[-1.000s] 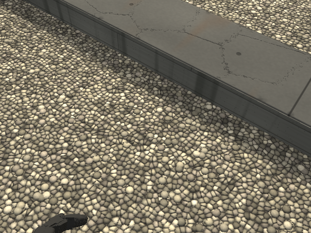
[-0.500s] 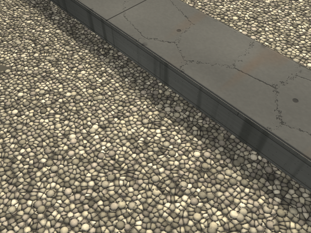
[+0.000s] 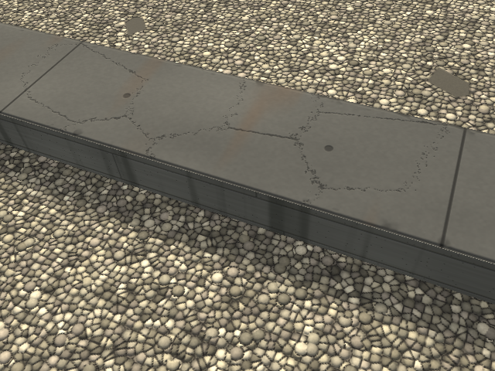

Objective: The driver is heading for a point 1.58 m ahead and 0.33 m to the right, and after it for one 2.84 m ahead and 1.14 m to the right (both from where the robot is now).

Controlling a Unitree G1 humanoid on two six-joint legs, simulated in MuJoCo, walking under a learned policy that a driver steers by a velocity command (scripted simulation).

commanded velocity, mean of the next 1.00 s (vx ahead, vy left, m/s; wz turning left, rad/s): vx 0.01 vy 0.00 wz -0.40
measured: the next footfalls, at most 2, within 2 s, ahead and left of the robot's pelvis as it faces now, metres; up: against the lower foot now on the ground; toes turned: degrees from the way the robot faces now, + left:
left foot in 0.48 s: +0.07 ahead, +0.10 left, +0.00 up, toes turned -21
right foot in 0.86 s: -0.05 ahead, -0.09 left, +0.00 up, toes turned -18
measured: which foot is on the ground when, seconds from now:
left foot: up 0.00-0.46, down 0.48-1.00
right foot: down 0.00-0.48, up 0.50-0.84, down 0.86-1.00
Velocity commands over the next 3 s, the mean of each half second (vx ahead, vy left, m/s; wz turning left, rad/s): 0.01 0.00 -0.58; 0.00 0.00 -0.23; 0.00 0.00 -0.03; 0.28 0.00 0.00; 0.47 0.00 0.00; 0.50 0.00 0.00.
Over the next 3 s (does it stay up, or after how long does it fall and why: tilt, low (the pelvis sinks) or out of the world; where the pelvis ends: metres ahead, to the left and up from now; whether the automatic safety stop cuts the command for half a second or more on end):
stays up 0.62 -0.17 0.01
